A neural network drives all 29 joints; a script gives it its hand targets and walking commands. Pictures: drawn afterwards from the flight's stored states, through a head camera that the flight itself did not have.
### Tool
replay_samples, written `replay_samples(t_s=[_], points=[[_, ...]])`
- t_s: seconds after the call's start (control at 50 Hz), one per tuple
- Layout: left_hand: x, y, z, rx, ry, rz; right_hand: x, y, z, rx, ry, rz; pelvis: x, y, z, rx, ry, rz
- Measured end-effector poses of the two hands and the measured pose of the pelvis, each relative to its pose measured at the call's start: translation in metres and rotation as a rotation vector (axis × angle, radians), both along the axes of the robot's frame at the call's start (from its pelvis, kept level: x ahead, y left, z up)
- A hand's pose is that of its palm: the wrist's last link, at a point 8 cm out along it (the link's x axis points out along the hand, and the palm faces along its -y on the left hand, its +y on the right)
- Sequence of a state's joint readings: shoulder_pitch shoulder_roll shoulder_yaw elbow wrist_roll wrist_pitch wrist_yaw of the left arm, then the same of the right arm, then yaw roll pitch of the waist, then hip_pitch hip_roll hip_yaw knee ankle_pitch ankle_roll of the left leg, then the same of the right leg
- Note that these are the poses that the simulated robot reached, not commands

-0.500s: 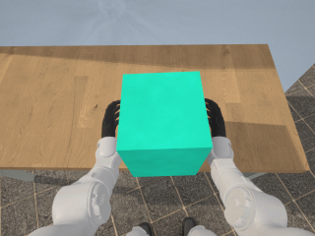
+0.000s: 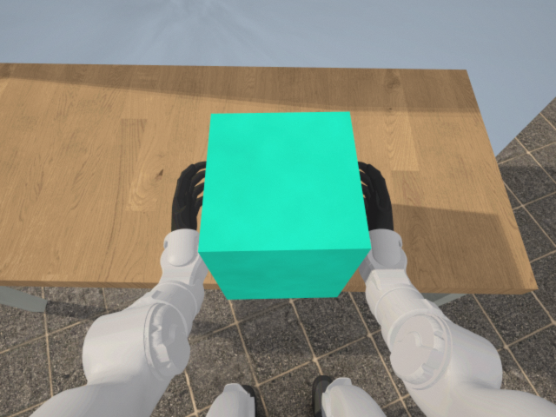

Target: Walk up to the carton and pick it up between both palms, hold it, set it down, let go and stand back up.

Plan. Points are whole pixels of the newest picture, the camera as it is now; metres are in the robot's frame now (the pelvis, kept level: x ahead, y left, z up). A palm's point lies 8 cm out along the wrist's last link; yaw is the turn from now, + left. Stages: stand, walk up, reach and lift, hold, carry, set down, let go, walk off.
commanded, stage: set down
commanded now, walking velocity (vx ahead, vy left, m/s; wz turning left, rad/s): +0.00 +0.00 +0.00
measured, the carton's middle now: (281, 216) +0.41 +0.00 -0.05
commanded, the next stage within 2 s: none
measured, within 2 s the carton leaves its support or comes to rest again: neither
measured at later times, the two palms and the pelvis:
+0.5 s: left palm (173, 193) +0.43 +0.16 +0.01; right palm (396, 194) +0.41 -0.17 +0.01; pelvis +0.01 +0.01 -0.01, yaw -3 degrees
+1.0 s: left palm (167, 182) +0.42 +0.16 +0.06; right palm (447, 179) +0.40 -0.22 +0.07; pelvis -0.01 +0.00 +0.00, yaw -1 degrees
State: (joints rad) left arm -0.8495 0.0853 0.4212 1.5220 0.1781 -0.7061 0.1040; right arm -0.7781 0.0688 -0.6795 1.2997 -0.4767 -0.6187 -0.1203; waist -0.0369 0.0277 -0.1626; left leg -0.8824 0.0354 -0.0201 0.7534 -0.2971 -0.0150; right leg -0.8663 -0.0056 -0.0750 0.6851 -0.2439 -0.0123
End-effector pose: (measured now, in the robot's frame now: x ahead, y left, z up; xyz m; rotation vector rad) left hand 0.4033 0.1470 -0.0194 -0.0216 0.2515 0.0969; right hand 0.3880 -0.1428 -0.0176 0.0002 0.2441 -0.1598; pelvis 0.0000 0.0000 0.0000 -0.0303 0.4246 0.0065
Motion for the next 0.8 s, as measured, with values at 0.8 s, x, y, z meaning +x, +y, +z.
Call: replay_samples(t_s=[0.8], points=[[0.021,0.021,0.039,0.060,0.014,-0.050,0.025,-0.069,0.052,-0.001,0.012,-0.025,-0.002,0.007,-0.010,-0.010,0.006,-0.035]])
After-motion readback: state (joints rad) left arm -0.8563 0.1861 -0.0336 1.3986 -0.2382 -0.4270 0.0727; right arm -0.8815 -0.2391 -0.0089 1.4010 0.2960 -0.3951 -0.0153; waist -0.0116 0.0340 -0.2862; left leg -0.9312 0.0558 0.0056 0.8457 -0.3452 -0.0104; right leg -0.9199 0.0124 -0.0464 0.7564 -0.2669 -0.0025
